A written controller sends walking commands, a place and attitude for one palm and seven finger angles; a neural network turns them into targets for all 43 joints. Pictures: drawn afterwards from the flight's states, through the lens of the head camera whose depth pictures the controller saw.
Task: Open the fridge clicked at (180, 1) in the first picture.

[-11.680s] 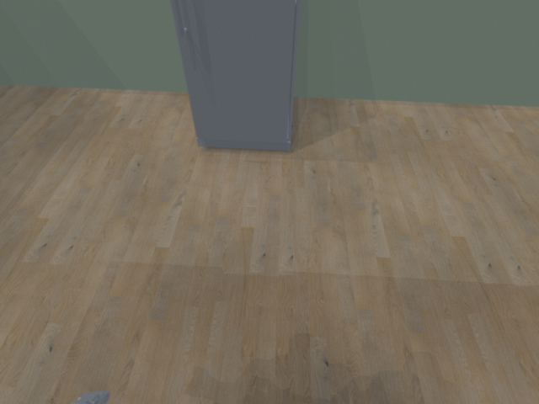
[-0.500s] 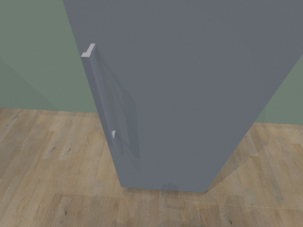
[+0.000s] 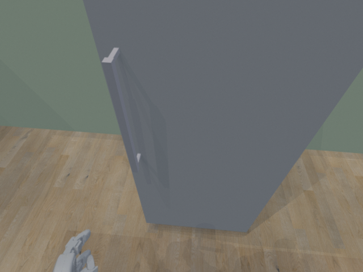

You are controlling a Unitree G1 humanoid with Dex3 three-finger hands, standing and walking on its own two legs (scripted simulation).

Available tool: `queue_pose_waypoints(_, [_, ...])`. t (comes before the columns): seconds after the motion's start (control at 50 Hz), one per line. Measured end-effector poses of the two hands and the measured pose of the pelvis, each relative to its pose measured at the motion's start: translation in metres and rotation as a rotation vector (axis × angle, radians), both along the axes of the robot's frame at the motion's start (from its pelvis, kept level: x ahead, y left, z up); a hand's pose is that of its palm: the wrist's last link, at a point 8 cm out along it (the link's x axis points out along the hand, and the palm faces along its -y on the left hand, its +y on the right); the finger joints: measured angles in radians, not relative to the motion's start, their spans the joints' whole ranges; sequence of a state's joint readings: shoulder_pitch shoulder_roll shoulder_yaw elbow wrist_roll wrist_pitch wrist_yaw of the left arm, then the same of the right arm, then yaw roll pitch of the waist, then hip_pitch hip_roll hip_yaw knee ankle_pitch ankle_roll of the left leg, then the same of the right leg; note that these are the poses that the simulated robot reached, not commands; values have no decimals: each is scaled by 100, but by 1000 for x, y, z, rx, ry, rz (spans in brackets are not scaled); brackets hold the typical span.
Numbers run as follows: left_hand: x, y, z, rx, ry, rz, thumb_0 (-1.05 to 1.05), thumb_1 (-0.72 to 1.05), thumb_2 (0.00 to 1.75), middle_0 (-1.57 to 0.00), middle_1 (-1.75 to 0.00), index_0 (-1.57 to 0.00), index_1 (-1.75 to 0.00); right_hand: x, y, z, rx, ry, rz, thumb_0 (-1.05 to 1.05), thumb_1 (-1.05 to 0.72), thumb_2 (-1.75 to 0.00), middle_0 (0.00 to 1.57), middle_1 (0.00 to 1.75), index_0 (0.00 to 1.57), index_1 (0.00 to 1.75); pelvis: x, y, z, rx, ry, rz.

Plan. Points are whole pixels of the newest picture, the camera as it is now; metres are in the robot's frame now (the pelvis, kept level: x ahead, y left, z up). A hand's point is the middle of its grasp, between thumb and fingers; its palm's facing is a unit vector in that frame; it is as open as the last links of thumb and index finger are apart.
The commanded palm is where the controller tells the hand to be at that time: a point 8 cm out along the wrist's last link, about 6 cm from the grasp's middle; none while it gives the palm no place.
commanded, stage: raise the hand to about handle height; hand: left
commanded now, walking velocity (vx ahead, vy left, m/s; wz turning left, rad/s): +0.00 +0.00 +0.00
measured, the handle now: (127, 123) +0.43 +0.17 +0.09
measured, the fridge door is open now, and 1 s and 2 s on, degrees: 0 0 0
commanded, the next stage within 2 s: move the hooked fingers beside the handle in 1.98 s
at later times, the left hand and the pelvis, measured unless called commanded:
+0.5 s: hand (84, 249) +0.17 +0.21 -0.02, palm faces -0.02 -1.00 -0.06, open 9.8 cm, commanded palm +0.15 +0.27 -0.01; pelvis -0.04 +0.00 -0.08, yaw +1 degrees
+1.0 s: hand (63, 218) +0.21 +0.26 +0.03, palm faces +0.00 -1.00 -0.06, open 12.7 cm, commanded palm +0.18 +0.31 +0.04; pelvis -0.02 +0.02 -0.05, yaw +0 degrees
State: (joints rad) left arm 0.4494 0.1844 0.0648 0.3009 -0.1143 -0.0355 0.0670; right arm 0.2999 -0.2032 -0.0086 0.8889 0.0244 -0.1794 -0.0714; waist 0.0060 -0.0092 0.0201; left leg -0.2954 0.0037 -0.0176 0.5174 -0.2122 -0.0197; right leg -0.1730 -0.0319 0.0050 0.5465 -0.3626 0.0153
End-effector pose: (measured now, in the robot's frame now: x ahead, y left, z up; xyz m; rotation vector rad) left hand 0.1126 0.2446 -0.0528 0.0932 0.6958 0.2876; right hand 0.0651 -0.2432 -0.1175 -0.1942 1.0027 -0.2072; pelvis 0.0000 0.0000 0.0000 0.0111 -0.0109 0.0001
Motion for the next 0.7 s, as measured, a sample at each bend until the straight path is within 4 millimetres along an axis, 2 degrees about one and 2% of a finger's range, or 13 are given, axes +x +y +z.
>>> queue_pose_waypoints(0.06, [50,0,51,16,-387,-59,1,85,88,-20,-33,-20,-34,31,-3,7,-9,-185,16,1,-90,-90,20,30,20,30,-9,-1,-10,-7,49,16])
queue_pose_waypoints(0.12, [69,-5,67,-4,-654,-191,0,80,86,-20,-36,-21,-37,62,-8,13,-15,-333,43,1,-90,-90,20,30,20,30,-19,-4,-29,-6,124,-3])
queue_pose_waypoints(0.16, [66,-8,59,-23,-728,-302,0,76,84,-20,-39,-21,-39,79,-12,16,-22,-417,66,1,-90,-90,20,30,20,30,-26,-6,-43,-7,155,-11])
queue_pose_waypoints(0.2, [54,-7,42,-57,-710,-362,0,72,82,-21,-41,-21,-42,94,-15,19,-36,-486,86,1,-90,-90,20,30,20,30,-30,-8,-56,-5,174,-15])
queue_pose_waypoints(0.26, [29,2,15,-117,-623,-309,0,65,79,-22,-46,-22,-46,109,-16,22,-62,-549,110,1,-90,-90,20,30,20,30,-32,-8,-69,-15,187,-8])
queue_pose_waypoints(0.3, [13,10,7,-110,-593,-242,0,61,78,-22,-48,-23,-49,114,-14,21,-81,-559,130,1,-90,-90,20,30,20,30,-32,-8,-75,-27,190,-2])
queue_pose_waypoints(0.34, [3,16,10,-73,-606,-205,1,56,76,-22,-51,-23,-52,115,-9,17,-96,-546,155,1,-90,-90,20,30,20,30,-32,-8,-78,-41,189,7])
queue_pose_waypoints(0.38, [3,19,21,-34,-654,-211,1,51,74,-22,-54,-23,-55,113,-3,10,-99,-516,177,1,-90,-90,20,30,20,30,-33,-8,-80,-54,189,17])
queue_pose_waypoints(0.44, [15,21,35,-14,-714,-268,1,44,71,-23,-59,-23,-59,103,8,-4,-79,-461,186,1,-90,-90,20,30,20,30,-35,-7,-80,-71,189,26])
queue_pose_waypoints(0.52, [41,24,42,-51,-677,-339,1,35,67,-23,-65,-24,-65,81,20,-17,-32,-388,148,1,-90,-90,20,30,20,30,-37,-4,-75,-75,190,22])
queue_pose_waypoints(0.6, [56,34,49,-73,-620,-331,0,26,63,-24,-71,-25,-71,58,26,-18,-1,-342,87,1,-90,-90,20,30,20,30,-35,2,-65,-66,191,5])
queue_pose_waypoints(0.7, [61,48,62,-45,-638,-296,0,14,58,-25,-78,-26,-79,41,21,-16,-16,-307,55,1,-90,-90,21,30,20,30,-31,9,-58,-58,193,-6])
